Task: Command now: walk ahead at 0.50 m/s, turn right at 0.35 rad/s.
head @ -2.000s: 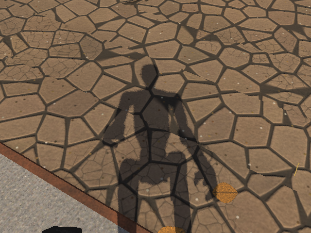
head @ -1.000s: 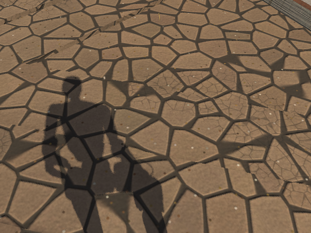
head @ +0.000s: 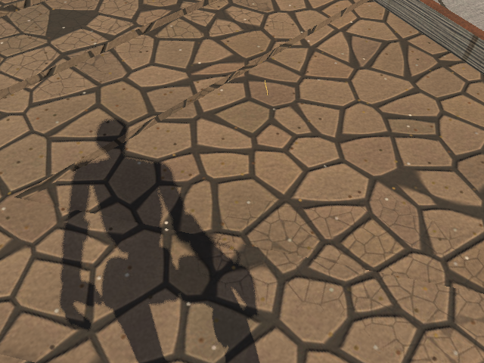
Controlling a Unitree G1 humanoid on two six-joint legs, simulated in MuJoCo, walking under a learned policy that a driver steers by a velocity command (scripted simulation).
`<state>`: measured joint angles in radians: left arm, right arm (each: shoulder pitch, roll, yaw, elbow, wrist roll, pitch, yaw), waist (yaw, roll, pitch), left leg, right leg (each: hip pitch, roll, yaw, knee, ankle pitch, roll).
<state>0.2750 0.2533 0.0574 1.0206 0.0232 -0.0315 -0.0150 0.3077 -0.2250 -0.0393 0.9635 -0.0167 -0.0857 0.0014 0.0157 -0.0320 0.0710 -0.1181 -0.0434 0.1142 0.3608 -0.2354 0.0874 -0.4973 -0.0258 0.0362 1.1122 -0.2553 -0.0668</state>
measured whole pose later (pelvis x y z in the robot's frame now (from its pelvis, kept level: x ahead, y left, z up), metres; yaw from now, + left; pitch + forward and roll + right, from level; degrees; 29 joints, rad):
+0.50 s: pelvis +0.25 -0.04 -0.01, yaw -17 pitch -1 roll +0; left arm 0.31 0.27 0.07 0.98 0.00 -0.04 0.00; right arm 0.15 -0.24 -0.04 0.84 -0.04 -0.04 0.01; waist 0.01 0.01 0.07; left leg -0.53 0.11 -0.04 1.01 -0.31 -0.03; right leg -0.15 0.16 0.00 0.37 -0.20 -0.16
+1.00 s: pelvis +0.47 -0.04 -0.04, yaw -34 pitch +0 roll -1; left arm 0.25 0.31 0.08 0.84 0.02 0.05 0.00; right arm 0.16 -0.22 -0.01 0.78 -0.02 -0.04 -0.02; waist 0.04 -0.05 0.10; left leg -0.31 0.01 0.09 0.45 -0.14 0.06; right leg -0.56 0.06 0.05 1.35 -0.43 0.00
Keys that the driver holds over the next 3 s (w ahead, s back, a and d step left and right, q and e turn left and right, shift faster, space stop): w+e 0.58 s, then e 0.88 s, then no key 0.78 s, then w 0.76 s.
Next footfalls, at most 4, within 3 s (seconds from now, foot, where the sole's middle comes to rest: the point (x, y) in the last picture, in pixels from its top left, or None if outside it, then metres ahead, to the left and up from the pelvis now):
0.30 right None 0.28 -0.07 -0.78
0.80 left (252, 319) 0.61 -0.02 -0.82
1.32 right None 0.43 -0.18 -0.82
1.78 left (256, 333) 0.57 -0.04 -0.82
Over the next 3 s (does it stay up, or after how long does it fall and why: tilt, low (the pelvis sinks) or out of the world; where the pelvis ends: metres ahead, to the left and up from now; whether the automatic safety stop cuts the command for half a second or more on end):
stays up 0.63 -0.30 -0.06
